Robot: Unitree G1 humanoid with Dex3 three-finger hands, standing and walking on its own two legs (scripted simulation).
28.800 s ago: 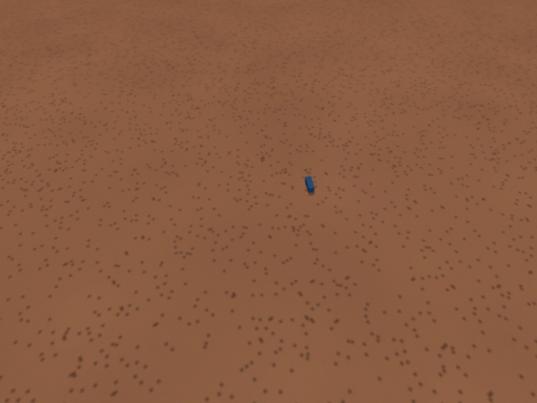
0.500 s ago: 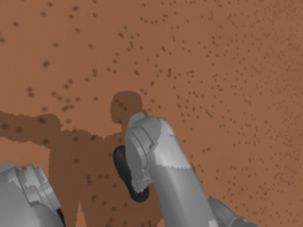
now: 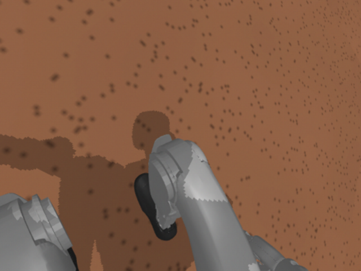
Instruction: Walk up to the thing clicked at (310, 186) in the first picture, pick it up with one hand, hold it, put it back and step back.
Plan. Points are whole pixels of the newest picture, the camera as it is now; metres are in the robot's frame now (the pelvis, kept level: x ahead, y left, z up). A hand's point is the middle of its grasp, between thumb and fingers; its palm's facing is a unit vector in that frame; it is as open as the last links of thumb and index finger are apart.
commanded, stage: close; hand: left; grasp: from above
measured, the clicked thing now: out of the picture +0.47 +0.33 -0.29
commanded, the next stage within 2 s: settle in 1.04 s
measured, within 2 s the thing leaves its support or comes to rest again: leaves its support in 1.40 s
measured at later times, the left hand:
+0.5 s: hand out of the picture +0.46 +0.33 -0.26, palm faces -0.45 -0.14 -0.88, open 8.0 cm
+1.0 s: hand out of the picture +0.46 +0.33 -0.26, palm faces -0.45 -0.14 -0.88, open 6.3 cm
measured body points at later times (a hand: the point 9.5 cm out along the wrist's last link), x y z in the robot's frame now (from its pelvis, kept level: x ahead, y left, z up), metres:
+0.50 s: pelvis +0.00 +0.00 +0.00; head +0.29 +0.13 +0.32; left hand +0.48 +0.33 -0.21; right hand +0.05 -0.25 -0.05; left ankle +0.06 +0.12 -0.27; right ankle +0.13 -0.13 -0.27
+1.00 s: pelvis +0.00 +0.00 +0.00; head +0.28 +0.14 +0.32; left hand +0.48 +0.33 -0.21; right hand +0.05 -0.25 -0.05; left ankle +0.06 +0.12 -0.27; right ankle +0.13 -0.13 -0.27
